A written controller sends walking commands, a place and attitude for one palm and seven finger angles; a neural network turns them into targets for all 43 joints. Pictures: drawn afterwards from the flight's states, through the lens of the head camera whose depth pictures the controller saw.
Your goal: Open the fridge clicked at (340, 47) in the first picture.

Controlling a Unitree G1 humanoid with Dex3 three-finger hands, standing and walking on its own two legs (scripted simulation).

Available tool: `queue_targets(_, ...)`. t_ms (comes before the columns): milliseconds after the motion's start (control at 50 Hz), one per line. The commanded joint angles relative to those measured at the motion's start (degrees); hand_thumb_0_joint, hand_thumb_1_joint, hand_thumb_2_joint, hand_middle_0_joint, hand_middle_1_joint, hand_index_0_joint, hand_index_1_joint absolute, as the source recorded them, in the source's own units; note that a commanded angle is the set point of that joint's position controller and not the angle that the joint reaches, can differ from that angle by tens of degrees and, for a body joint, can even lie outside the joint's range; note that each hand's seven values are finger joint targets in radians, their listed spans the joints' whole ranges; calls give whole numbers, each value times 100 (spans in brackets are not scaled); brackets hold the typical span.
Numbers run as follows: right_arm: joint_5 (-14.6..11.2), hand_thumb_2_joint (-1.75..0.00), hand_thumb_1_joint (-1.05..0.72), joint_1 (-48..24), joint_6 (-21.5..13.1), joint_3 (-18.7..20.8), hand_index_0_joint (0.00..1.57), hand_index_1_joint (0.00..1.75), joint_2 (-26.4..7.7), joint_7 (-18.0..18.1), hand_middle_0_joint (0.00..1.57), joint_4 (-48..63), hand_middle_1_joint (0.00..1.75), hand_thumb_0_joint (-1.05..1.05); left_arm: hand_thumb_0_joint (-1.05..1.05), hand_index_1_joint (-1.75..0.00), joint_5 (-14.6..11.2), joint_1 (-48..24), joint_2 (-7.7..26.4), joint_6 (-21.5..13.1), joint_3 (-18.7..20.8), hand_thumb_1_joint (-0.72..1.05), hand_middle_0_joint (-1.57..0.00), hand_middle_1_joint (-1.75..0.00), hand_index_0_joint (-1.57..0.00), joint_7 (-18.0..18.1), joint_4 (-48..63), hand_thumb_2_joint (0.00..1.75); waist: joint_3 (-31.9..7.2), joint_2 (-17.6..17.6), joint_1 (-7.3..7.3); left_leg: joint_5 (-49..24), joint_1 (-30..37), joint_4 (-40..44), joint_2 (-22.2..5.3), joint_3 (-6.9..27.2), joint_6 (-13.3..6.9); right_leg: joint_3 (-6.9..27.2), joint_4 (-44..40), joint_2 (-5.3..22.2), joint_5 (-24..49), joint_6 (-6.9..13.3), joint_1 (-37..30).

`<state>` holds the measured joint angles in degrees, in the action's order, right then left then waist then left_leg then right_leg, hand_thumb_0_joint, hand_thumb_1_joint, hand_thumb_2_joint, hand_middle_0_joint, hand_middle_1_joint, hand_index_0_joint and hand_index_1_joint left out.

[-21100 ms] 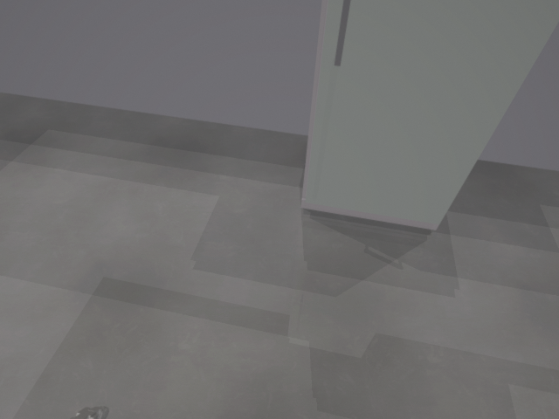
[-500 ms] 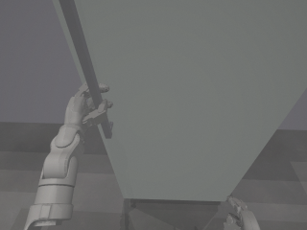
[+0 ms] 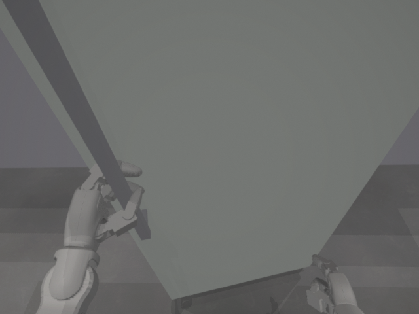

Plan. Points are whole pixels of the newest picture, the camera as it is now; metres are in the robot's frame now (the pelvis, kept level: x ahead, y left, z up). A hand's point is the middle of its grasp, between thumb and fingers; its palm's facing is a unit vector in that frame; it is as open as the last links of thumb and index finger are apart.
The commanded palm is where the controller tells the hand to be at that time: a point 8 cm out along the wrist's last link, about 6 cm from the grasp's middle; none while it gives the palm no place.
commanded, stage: walk backward, drawing the door open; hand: left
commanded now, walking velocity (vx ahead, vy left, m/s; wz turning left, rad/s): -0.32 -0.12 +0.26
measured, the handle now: (106, 147) +0.29 +0.16 +0.23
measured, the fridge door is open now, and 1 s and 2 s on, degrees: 13 43 69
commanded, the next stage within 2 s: stop walking and hold the door back in 1.62 s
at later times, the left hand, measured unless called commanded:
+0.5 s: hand (157, 309) +0.12 +0.07 +0.14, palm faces +0.05 -0.98 -0.17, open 6.5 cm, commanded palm +0.08 +0.12 +0.15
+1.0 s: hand out of the picture +0.01 -0.04 +0.14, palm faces +0.34 -0.92 -0.19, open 6.7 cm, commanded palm -0.04 +0.00 +0.15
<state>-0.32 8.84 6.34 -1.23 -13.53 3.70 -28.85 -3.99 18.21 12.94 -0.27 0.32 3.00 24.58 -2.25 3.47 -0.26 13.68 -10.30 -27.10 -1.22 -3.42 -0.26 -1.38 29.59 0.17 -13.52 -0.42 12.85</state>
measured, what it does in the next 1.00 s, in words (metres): steps to the right, turning left: right foot, then left foot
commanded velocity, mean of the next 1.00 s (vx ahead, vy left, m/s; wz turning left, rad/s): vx -0.19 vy -0.35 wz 0.69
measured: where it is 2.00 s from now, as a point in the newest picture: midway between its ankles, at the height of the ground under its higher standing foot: outside the picture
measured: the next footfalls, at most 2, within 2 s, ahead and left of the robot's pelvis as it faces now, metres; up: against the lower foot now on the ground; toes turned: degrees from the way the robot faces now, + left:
right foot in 0.66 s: -0.10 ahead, -0.22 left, +0.00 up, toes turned +16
left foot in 0.88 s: -0.18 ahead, -0.03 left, +0.00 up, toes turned +26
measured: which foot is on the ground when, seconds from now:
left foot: down 0.00-0.70, up 0.72-0.86, down 0.88-1.00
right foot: down 0.00-0.40, up 0.42-0.64, down 0.66-0.86, up 0.88-1.00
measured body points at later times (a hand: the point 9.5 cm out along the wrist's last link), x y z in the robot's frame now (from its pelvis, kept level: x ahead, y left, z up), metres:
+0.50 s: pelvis -0.13 -0.05 -0.01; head -0.11 -0.04 +0.44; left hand +0.11 +0.12 +0.15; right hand +0.03 -0.25 -0.11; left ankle -0.09 +0.09 -0.75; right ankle -0.09 -0.15 -0.69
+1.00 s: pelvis -0.20 -0.24 -0.02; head -0.14 -0.21 +0.43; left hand -0.01 +0.01 +0.15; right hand +0.07 -0.35 -0.11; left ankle -0.22 -0.05 -0.75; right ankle -0.11 -0.33 -0.68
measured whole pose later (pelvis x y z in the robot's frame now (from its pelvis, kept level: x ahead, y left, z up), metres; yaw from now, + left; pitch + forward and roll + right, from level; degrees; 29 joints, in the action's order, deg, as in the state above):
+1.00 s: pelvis -0.20 -0.24 -0.02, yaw +29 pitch -1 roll -1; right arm 2.0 6.5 -7.9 1.6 -8.9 2.6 -35.8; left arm 2.1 4.3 11.7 -4.8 -6.7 1.4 25.6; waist 9.9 0.5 2.9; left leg 10.4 -20.0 -31.0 -4.0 6.4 3.1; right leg 0.7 62.3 -2.2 -23.1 -2.0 31.2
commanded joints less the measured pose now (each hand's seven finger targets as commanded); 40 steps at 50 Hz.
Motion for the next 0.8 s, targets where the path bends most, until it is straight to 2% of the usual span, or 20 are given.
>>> queue_targets(0, 124, -90, -90, -505, -363, 165, 20, 30, -441, 20, 20, 999, 30, 0, 0, -140, 144, -647, 509, -631, 450, 90, -45, -140, -45, 217, 1525, 90, -1061, 315, 74, -5330, 1250, 218, -816, 584, -294, -59, 313, -40, 1166, -56, 289)
queue_targets(40, 148, -90, -90, -464, -433, 154, 20, 30, -415, -22, 20, 989, 30, 0, 0, -140, 175, -534, 463, -659, 437, 90, -45, -140, -45, 260, 1470, 90, -900, 307, 87, -5262, 1167, 146, -820, 512, -264, -78, 60, -26, 1263, -54, 324)
queue_targets(100, 131, -90, -90, -376, -455, 177, 20, 30, -373, -26, 20, 972, 30, 0, 0, -140, 198, -472, 528, -723, 498, 90, -45, -140, -45, 292, 1486, 90, -1038, -179, 163, -4596, 863, -268, -525, 280, -113, -58, -340, 183, 3475, -55, -212)
queue_targets(120, 144, -90, -90, -359, -454, 173, 20, 30, -332, -27, 20, 984, 30, 0, 0, -140, 207, -559, 591, -801, 563, 90, -45, -140, -45, 292, 1536, 90, -1203, -466, 170, -3618, 446, -535, -326, 192, -32, 64, -290, 419, 4705, 16, -619)
queue_targets(160, 106, -90, -90, -375, -492, 189, 20, 30, -177, 26, 20, 1004, 30, 0, 0, -140, 230, -491, 748, -917, 832, 90, -45, -140, -45, 291, 1386, 90, -1356, -1538, 6, 127, -932, -1442, 267, 152, -19, 479, -381, 1145, 6110, 164, -1361)
queue_targets(180, 87, -90, -90, -431, -542, 167, 20, 30, -112, 53, 20, 972, 30, 0, 0, -140, 234, -419, 698, -911, 797, 90, -45, -140, -45, 299, 1319, 90, -1332, -1627, -107, 1002, -1332, -1853, 357, 409, -80, 587, -437, 1425, 5678, 375, -1365)
queue_targets(220, 140, -90, -90, -442, -672, 101, 20, 30, -10, 94, 20, 887, 30, 0, 0, -140, 307, -667, 453, -884, 595, 90, -45, -140, -45, 292, 1463, 90, -1110, -1414, -79, 1138, -1477, -2340, 183, 662, -69, 669, -474, 1684, 4287, 893, -828)
queue_targets(320, 219, -90, -90, -400, -843, 76, 20, 30, -34, 146, 20, 696, 30, 0, 0, -140, 309, -1170, 181, -894, 94, 90, -45, -140, -45, 291, 1925, 90, -798, -830, 150, 154, -318, -932, 54, 98, 56, -197, -551, 1087, 1283, 639, 463)
queue_targets(340, 198, -90, -90, -255, -901, 130, 20, 30, -115, 152, 20, 657, 30, 0, 0, -140, 294, -1412, 182, -896, -17, 90, -45, -140, -45, 289, 2074, 90, -800, -505, 282, -272, 219, -14, -109, 338, 12, -286, -48, 874, 625, 444, 832)
queue_targets(360, 195, -90, -90, -222, -981, 215, 20, 30, -327, 158, 20, 711, 30, 0, 0, -140, 282, -1632, 126, -921, -193, 90, -45, -140, -45, 272, 2252, 90, -685, 545, 352, -922, 581, 975, -1132, 2048, -405, -386, 1073, 194, -388, 42, 1674)
queue_targets(380, 193, -90, -90, -338, -1012, 264, 20, 30, -424, 94, 20, 761, 30, 0, 0, -140, 336, -1677, 197, -919, -342, 90, -45, -140, -45, 312, 2212, 90, -777, 1374, 260, -921, 459, 1945, -2351, 4132, -941, 102, 2615, -127, -1565, -167, 1869)
queue_targets(400, 324, -90, -90, -515, -1064, 255, 20, 30, -228, 63, 20, 659, 30, 0, 0, -140, 491, -1620, 123, -970, -381, 90, -45, -140, -45, 289, 2091, 90, -650, 944, 182, -755, -111, 1944, -2602, 4679, -1247, 744, 3505, -82, -1380, -152, 1734)
queue_targets(480, 224, -90, -90, -623, -1291, 346, 20, 30, -231, -3, 20, 244, 30, 0, 0, -140, 566, -1762, 72, -998, -361, 90, -45, -140, -45, 256, 2126, 90, -652, 146, 49, -795, -110, 1199, -1579, 2641, -781, 688, 2472, -2, -757, -149, 1161)
queue_targets(560, 152, -90, -90, -719, -1411, 371, 20, 30, -228, -37, 20, 136, 30, 0, 0, -140, 492, -1903, -149, -869, -622, 90, -45, -140, -45, 225, 1965, 90, -734, 1079, 136, 1001, -1005, 1716, -959, 2122, -391, -24, 451, -471, -1069, -150, -510)
queue_targets(600, 121, -90, -90, -683, -1433, 388, 20, 30, -173, -49, 20, 100, 30, 0, 0, -140, 467, -2002, -115, -923, -640, 90, -45, -140, -45, 170, 2123, 90, -757, 990, 240, 1024, -1011, 1463, -617, 1980, -256, -144, -560, -549, -596, -140, -936)
queue_targets(660, 62, -90, -90, -617, -1340, 304, 20, 30, 143, -91, 20, -13, 30, 0, 0, -140, 384, -2231, 290, -1018, -335, 90, -45, -140, -45, 143, 2499, 90, -968, -317, 380, 199, -173, -139, 233, 777, 127, -31, -1182, 253, 380, 239, -58)
queue_targets(680, -44, -90, -90, -681, -1393, 444, 20, 30, 141, -59, 20, -55, 30, 0, 0, -140, 318, -2108, 298, -943, -282, 90, -45, -140, -45, 140, 2396, 90, -1254, -1410, 259, 585, 29, -1196, 444, 295, 264, 59, -1456, 772, -326, 491, 362)
queue_targets(700, -1, -90, -90, -667, -1403, 512, 20, 30, 50, 33, 20, -22, 30, 0, 0, -140, 429, -1928, 235, -843, -221, 90, -45, -140, -45, 119, 2193, 90, -1093, -1689, 172, 814, -182, -2494, 418, 83, 211, 257, -1525, 1174, -335, 805, 806)
queue_targets(740, 144, -90, -90, -681, -1464, 376, 20, 30, 244, 149, 20, 108, 30, 0, 0, -140, 580, -2275, 75, -774, -341, 90, -45, -140, -45, -33, 2203, 90, -532, -1428, 146, 1528, -1357, -3321, 139, 88, 155, 131, -990, 1453, 1345, 1163, 464)
queue_targets(780, 185, -90, -90, -527, -1583, 299, 20, 30, 227, 202, 20, 103, 30, 0, 0, -140, 523, -2263, -138, -815, -568, 90, -45, -140, -45, -146, 1923, 90, -487, -1105, 272, 1028, -961, -2032, -68, -9, 177, -394, -66, 1283, 2461, 1075, 237)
